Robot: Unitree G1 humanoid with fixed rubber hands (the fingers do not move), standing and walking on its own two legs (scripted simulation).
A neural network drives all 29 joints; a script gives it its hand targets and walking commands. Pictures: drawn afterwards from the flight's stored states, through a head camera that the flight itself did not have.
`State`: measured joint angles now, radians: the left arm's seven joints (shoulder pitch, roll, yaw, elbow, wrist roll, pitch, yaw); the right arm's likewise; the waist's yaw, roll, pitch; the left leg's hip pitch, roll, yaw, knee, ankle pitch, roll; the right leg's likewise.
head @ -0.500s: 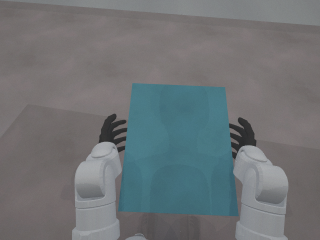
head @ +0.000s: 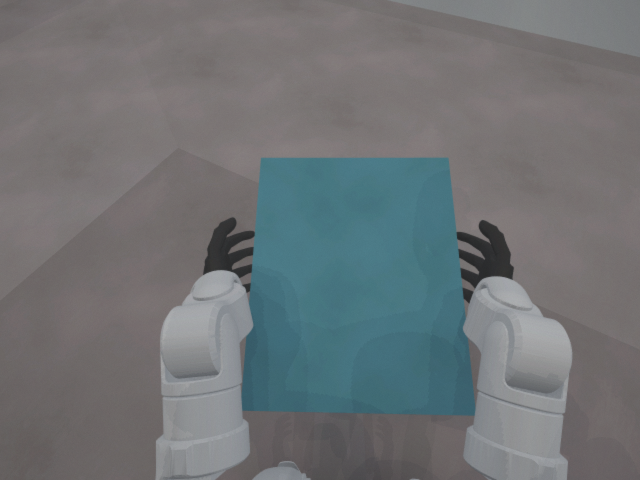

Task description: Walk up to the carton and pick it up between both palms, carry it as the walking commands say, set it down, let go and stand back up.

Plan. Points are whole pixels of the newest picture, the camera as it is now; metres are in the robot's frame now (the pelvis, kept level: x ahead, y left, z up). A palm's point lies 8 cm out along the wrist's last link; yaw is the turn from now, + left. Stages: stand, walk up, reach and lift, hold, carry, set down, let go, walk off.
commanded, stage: carry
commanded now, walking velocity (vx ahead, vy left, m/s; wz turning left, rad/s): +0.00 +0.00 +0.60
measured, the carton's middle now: (351, 292) +0.36 -0.02 +0.01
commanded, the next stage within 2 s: none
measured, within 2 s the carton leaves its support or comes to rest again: neither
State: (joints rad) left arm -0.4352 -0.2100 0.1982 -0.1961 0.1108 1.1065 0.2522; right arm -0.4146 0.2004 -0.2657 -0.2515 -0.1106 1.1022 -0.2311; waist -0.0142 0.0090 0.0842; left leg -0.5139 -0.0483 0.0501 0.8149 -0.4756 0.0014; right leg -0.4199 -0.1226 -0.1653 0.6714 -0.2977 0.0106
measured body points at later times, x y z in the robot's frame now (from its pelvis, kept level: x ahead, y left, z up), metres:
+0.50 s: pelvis -0.07 +0.00 +0.00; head -0.01 +0.00 +0.45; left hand +0.20 +0.23 +0.08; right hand +0.29 -0.06 +0.07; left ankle +0.02 +0.10 -0.71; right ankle -0.03 -0.12 -0.72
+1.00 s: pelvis -0.12 +0.00 +0.01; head -0.15 -0.01 +0.46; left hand +0.11 +0.25 +0.11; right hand +0.22 -0.02 +0.12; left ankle -0.06 +0.11 -0.72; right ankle -0.03 -0.11 -0.72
